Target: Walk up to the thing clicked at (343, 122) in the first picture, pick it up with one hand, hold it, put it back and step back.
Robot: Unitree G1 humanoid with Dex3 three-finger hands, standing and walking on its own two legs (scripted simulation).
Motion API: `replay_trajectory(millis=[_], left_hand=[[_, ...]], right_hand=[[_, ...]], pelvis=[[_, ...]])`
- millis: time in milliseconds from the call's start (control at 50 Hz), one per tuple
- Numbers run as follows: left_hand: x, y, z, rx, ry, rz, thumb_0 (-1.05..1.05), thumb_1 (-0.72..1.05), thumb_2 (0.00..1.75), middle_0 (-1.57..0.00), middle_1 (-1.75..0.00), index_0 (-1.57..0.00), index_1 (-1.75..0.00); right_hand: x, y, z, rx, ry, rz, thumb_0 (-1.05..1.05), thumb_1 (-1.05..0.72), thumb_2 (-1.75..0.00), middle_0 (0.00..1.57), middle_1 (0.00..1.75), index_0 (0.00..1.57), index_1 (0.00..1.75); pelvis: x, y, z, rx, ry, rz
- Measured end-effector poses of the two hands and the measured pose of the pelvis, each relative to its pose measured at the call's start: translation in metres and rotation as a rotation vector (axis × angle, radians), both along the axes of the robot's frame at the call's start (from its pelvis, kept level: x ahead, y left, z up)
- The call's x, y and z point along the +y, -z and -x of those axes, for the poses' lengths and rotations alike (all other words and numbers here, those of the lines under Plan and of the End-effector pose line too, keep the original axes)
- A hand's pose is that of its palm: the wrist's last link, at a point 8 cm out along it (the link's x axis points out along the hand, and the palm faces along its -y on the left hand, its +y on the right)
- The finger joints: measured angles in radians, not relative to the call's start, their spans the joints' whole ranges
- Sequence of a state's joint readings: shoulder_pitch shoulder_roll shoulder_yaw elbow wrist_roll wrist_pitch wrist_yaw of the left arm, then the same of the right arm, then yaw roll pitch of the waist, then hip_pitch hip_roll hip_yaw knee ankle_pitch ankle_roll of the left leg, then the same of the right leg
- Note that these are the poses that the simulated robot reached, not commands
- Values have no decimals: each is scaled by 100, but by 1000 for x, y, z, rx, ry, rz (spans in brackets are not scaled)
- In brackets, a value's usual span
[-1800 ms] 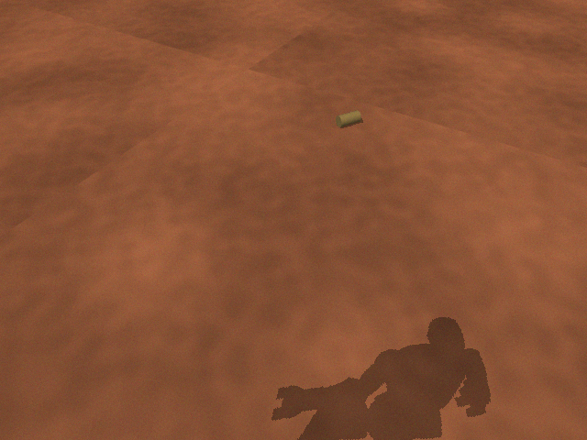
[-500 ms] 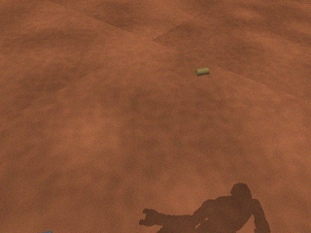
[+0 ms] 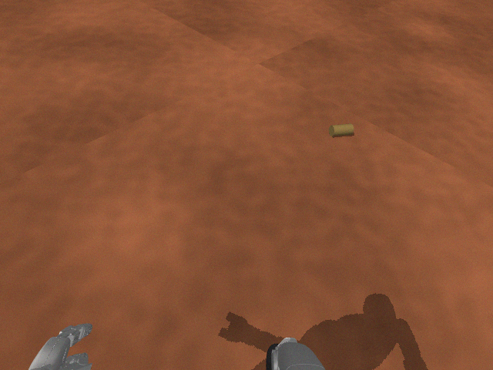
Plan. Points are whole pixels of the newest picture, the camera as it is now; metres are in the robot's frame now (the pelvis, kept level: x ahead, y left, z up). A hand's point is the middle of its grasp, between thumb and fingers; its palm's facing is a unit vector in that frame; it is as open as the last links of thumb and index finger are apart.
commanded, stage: walk up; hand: left
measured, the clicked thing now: (341, 129) +1.56 -0.75 -0.72
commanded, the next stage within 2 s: none
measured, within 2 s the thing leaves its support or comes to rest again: neither
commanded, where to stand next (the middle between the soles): +1.25 -1.04 m, yaw +11 degrees
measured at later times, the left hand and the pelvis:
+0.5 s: hand (142, 309) +0.27 +0.20 -0.16, palm faces +0.10 -0.95 -0.31, open 7.4 cm; pelvis +0.26 -0.09 -0.01, yaw +4 degrees
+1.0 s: hand (228, 182) +0.57 +0.02 -0.12, palm faces +0.06 -0.94 -0.34, open 7.4 cm; pelvis +0.47 -0.26 +0.00, yaw +5 degrees
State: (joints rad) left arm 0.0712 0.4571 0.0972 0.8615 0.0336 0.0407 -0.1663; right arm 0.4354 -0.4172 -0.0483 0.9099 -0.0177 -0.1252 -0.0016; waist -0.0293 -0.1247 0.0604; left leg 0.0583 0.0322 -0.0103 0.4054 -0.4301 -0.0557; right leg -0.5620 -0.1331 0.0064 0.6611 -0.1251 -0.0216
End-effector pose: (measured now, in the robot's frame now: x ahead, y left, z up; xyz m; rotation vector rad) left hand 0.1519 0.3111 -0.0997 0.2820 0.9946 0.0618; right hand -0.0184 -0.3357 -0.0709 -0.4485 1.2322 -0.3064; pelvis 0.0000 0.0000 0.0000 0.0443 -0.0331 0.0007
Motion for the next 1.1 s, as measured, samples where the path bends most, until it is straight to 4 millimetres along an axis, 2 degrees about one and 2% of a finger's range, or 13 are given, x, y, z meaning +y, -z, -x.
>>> replay_trajectory(millis=[60,100,180,260,360,460,500,560,700,800,880,960,1100], left_hand=[[-27,-2,-48,-70,-11,-12,1,91,90,-20,-30,-20,-30],[-42,-6,-65,-107,-26,-24,1,91,90,-21,-30,-20,-30],[-63,-18,-68,-72,-81,-28,0,91,90,-21,-30,-20,-30],[-69,-23,-60,9,-129,-47,0,90,90,-21,-30,-21,-30],[-67,-17,-59,94,-199,-59,1,90,90,-21,-30,-21,-30],[-66,8,-84,158,-244,-50,1,90,90,-21,-30,-20,-30],[-70,21,-102,186,-236,-50,1,90,90,-21,-30,-20,-30],[-86,29,-138,226,-188,-38,1,91,90,-20,-30,-20,-30],[-126,20,-252,128,-118,-4,1,91,90,-20,-30,-20,-30],[-162,7,-332,59,-93,-20,1,91,90,-20,-30,-20,-30],[-197,0,-387,-5,-102,-66,1,91,90,-21,-30,-20,-30],[-231,-10,-406,-25,-128,-83,0,91,90,-21,-30,-20,-30],[-263,-14,-402,73,-196,-86,0,90,90,-21,-30,-21,-30]], right_hand=[[-29,22,-40,23,-13,-4,0,-90,-90,21,30,21,30],[-43,31,-73,21,-18,-12,0,-90,-90,21,30,21,30],[-54,23,-152,-59,-80,-48,1,-91,-90,21,30,21,30],[-63,9,-223,-130,-151,-69,0,-91,-90,21,30,21,30],[-73,-4,-291,-130,-204,-53,0,-91,-90,21,30,21,30],[-84,-8,-352,-135,-228,1,0,-91,-90,21,30,21,30],[-91,-5,-373,-154,-226,34,0,-91,-90,21,30,21,30],[-102,-9,-393,-182,-184,48,0,-91,-90,21,30,21,30],[-140,-18,-418,-120,-156,53,0,-90,-90,21,30,21,30],[-192,-9,-442,-64,-131,49,0,-90,-90,21,30,21,30],[-247,14,-478,-32,-106,59,0,-90,-90,21,30,22,30],[-273,23,-529,-27,-93,47,1,-91,-90,21,30,21,30],[-276,11,-620,-91,-203,-19,0,-91,-90,20,30,21,30]], pelvis=[[-25,14,-37,-2,-15,16],[-39,16,-54,-12,-22,31],[-58,0,-88,-23,-34,24],[-71,-11,-127,-16,-41,37],[-86,-15,-179,-8,-54,53],[-92,-2,-241,-5,-71,65],[-94,8,-262,-3,-72,47],[-103,8,-287,-5,-66,29],[-141,-1,-343,-5,-60,15],[-182,2,-388,4,-63,13],[-225,17,-429,6,-69,38],[-251,12,-457,7,-81,35],[-281,-5,-509,17,-86,47]])
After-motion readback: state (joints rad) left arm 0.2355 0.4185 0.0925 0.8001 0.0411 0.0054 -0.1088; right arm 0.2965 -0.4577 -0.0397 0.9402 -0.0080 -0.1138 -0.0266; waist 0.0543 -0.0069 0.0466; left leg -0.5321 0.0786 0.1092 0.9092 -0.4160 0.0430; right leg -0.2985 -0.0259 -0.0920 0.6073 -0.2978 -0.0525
